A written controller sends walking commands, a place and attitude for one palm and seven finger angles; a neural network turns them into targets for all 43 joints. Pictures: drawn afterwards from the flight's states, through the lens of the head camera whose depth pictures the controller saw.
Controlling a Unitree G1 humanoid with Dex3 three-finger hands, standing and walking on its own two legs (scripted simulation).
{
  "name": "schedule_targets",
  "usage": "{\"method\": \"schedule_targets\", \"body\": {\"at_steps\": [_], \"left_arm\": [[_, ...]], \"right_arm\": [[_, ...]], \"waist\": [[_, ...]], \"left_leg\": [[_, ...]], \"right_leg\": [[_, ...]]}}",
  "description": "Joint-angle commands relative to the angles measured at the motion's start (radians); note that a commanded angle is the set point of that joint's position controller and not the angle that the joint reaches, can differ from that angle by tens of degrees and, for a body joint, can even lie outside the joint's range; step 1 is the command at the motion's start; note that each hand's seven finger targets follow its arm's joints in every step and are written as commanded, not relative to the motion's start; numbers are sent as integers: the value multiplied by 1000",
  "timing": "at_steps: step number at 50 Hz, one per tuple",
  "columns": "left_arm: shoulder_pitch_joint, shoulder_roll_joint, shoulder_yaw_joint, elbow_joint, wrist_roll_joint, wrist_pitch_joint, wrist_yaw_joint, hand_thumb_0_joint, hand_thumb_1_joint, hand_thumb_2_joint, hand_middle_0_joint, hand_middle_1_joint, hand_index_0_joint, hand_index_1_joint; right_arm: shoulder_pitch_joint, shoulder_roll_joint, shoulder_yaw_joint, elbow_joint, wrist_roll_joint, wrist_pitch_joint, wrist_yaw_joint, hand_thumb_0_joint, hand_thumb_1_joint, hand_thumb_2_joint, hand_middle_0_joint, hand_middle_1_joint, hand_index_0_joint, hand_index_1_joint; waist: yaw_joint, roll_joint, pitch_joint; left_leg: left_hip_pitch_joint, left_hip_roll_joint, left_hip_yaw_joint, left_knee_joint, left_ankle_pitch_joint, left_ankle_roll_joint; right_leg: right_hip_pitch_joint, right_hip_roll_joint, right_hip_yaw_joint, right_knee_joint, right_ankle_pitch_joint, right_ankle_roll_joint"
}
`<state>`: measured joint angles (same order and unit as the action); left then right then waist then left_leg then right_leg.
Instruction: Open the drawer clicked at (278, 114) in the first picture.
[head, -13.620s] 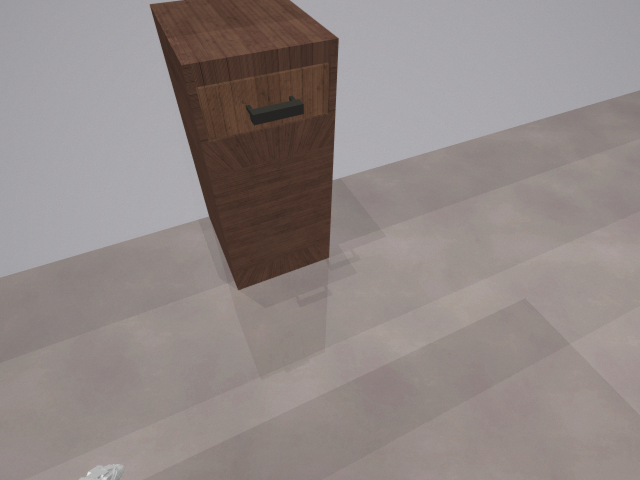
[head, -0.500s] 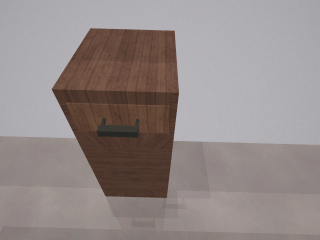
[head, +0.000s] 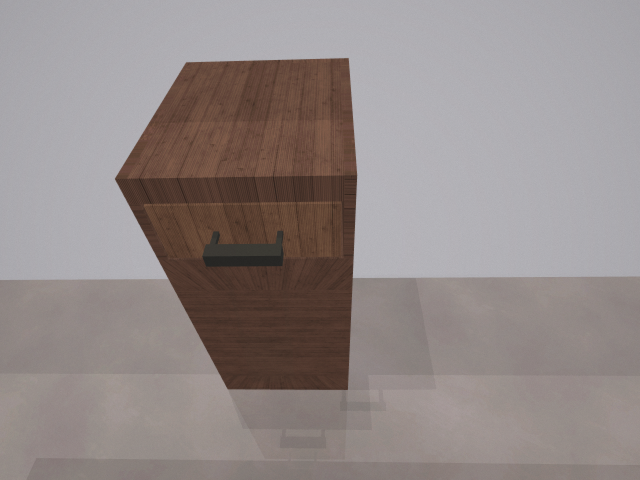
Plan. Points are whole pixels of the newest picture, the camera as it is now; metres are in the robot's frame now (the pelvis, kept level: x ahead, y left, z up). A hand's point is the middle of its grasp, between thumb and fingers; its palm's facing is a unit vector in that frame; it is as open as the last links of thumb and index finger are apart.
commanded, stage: come to a stop and stand still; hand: left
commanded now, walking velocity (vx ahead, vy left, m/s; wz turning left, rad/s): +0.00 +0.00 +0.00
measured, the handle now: (245, 245) +0.50 +0.16 -0.03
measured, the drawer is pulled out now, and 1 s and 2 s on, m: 0.00 0.00 0.00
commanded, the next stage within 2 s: look again from close up in 1.04 s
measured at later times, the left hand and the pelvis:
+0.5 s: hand out of the picture -0.04 +0.16 -0.18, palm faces -0.01 -0.99 -0.12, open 16.4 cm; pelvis -0.01 +0.02 +0.00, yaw +0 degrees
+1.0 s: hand out of the picture -0.04 +0.19 -0.18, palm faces +0.01 -0.99 -0.16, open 16.3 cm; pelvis +0.00 +0.04 +0.00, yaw -1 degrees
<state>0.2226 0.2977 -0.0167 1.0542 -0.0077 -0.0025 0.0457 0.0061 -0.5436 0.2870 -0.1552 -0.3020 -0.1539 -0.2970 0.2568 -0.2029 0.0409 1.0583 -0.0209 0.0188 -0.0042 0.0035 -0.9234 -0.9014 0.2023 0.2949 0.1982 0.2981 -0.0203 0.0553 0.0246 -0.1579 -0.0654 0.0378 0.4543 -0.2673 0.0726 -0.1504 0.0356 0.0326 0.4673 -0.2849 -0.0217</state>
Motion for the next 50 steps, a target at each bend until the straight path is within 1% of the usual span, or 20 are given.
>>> {"method": "schedule_targets", "body": {"at_steps": [1, 3, 4, 5, 7, 9, 10, 11, 14, 15, 20, 22, 26, 30, 32, 37, 39, 41, 45, 50], "left_arm": [[39, 39, -6, -32, 6, -18, -4, 0, -500, 300, -150, -300, -150, -300], [45, 34, -7, -24, 5, -18, -3, 0, -500, 300, -150, -300, -150, -300], [49, 32, -7, -20, 5, -17, -4, 0, -500, 300, -150, -300, -150, -300], [57, 30, -8, -16, 6, -17, -4, 0, -500, 300, -150, -300, -150, -300], [71, 23, -11, -7, 5, -18, -3, 0, -500, 300, -150, -300, -150, -300], [81, 21, -13, 3, 5, -18, -3, 0, -500, 300, -150, -300, -150, -300], [90, 17, -14, 8, 5, -18, -3, 0, -500, 300, -150, -300, -150, -300], [93, 12, -16, 14, 5, -18, -3, 0, -500, 300, -150, -300, -150, -300], [115, 0, -18, 27, 6, -19, -2, 0, -500, 300, -150, -300, -150, -300], [125, -10, -19, 34, 7, -18, -2, 0, -500, 300, -150, -300, -150, -300], [163, -44, -17, 52, 11, -17, 0, 0, -500, 300, -150, -300, -150, -300], [175, -61, -15, 58, 13, -18, 0, 0, -500, 300, -150, -300, -150, -300], [195, -86, -14, 64, 16, -15, 1, 0, -500, 300, -150, -300, -150, -300], [212, -108, -10, 66, 18, -15, 2, 0, -500, 300, -150, -300, -150, -300], [216, -118, -8, 66, 19, -14, 2, 0, -500, 300, -150, -300, -150, -300], [222, -131, -4, 65, 18, -14, 4, 0, -500, 300, -150, -300, -150, -300], [218, -133, -3, 67, 18, -12, 5, 0, -500, 300, -150, -300, -150, -300], [219, -136, 0, 66, 17, -10, 5, 0, -500, 300, -150, -300, -150, -300], [213, -134, 2, 69, 15, -8, 7, 0, -500, 300, -150, -300, -150, -300], [211, -133, 3, 74, 13, -5, 7, 0, -500, 300, -150, -300, -150, -300]], "right_arm": [[32, -121, -21, -25, 6, -27, -7, 0, -900, -900, 200, 300, 200, 300], [43, -117, -20, -12, 7, -30, -8, 0, -900, -900, 200, 300, 200, 300], [47, -114, -19, -6, 7, -30, -9, 0, -900, -900, 200, 300, 200, 300], [48, -110, -16, 1, 8, -31, -9, 0, -900, -900, 200, 300, 200, 300], [55, -106, -16, 12, 9, -32, -10, 0, -900, -900, 200, 300, 200, 300], [66, -102, -14, 24, 11, -32, -12, 0, -900, -900, 200, 300, 200, 300], [66, -101, -13, 29, 11, -34, -13, 0, -900, -900, 200, 300, 200, 300], [68, -99, -12, 35, 12, -34, -13, 0, -900, -900, 200, 300, 200, 300], [78, -90, -12, 47, 13, -34, -16, 0, -900, -900, 200, 300, 200, 300], [79, -89, -12, 51, 13, -36, -17, 0, -900, -900, 200, 300, 200, 300], [87, -73, -14, 62, 14, -41, -23, 0, -900, -900, 200, 300, 200, 300], [87, -66, -17, 61, 13, -43, -25, 0, -900, -900, 200, 300, 200, 300], [98, -53, -22, 60, 13, -45, -30, 0, -900, -900, 200, 300, 200, 300], [108, -41, -26, 55, 13, -49, -34, 0, -900, -900, 200, 300, 200, 300], [111, -35, -28, 55, 13, -50, -35, 0, -900, -900, 200, 300, 200, 300], [130, -25, -31, 56, 12, -55, -40, 0, -900, -900, 200, 300, 200, 300], [142, -23, -32, 58, 12, -55, -42, 0, -900, -900, 200, 300, 200, 300], [146, -24, -32, 61, 11, -55, -44, 0, -900, -900, 200, 300, 200, 300], [159, -16, -31, 69, 12, -57, -48, 0, -900, -900, 200, 300, 200, 300], [165, -13, -31, 76, 13, -56, -49, 0, -900, -900, 200, 300, 200, 300]], "waist": [[8, -109, 44], [8, -104, 38], [9, -85, 45], [14, -95, 56], [11, -108, 54], [9, -88, 42], [12, -95, 40], [11, -90, 58], [9, -91, 64], [10, -71, 62], [12, -56, 69], [13, -61, 74], [14, -35, 89], [16, -49, 92], [18, -38, 92], [18, -68, 75], [15, -55, 70], [19, -46, 73], [19, -51, 65], [20, -62, 75]], "left_leg": [[-45, 152, -147, -122, 90, -15], [-34, 153, -145, -125, 97, -16], [-40, 156, -150, -133, 90, -14], [-47, 156, -149, -135, 91, -12], [-37, 153, -143, -135, 92, -13], [-25, 157, -141, -136, 107, -12], [-22, 157, -138, -135, 113, -11], [-28, 156, -138, -138, 103, -12], [-22, 158, -132, -139, 105, -13], [-17, 159, -134, -141, 112, -12], [-17, 161, -139, -149, 97, -8], [-15, 160, -137, -148, 90, -7], [-25, 167, -145, -161, 69, -5], [-31, 171, -152, -164, 80, -1], [-34, 174, -156, -174, 72, 1], [-13, 179, -157, -165, 166, 3], [-8, 183, -160, -165, 203, 2], [-7, 191, -170, -177, 199, 1], [12, 196, -174, -178, 273, -3], [10, 193, -179, -190, 249, -8]], "right_leg": [[-36, -117, 110, -93, 95, -33], [-34, -119, 110, -92, 100, -32], [-34, -116, 105, -91, 90, -31], [-34, -118, 104, -93, 96, -30], [-37, -121, 109, -99, 104, -29], [-29, -121, 107, -98, 113, -28], [-29, -122, 108, -97, 121, -26], [-36, -123, 107, -101, 114, -26], [-43, -122, 108, -106, 116, -25], [-43, -122, 106, -103, 120, -24], [-49, -120, 97, -103, 110, -22], [-56, -120, 92, -103, 111, -21], [-66, -113, 83, -96, 104, -20], [-65, -111, 75, -90, 115, -16], [-64, -111, 67, -86, 116, -14], [-56, -110, 60, -74, 143, -9], [-50, -107, 55, -67, 132, -7], [-57, -104, 52, -61, 117, -5], [-55, -104, 47, -51, 120, -3], [-55, -107, 50, -54, 116, -2]]}}
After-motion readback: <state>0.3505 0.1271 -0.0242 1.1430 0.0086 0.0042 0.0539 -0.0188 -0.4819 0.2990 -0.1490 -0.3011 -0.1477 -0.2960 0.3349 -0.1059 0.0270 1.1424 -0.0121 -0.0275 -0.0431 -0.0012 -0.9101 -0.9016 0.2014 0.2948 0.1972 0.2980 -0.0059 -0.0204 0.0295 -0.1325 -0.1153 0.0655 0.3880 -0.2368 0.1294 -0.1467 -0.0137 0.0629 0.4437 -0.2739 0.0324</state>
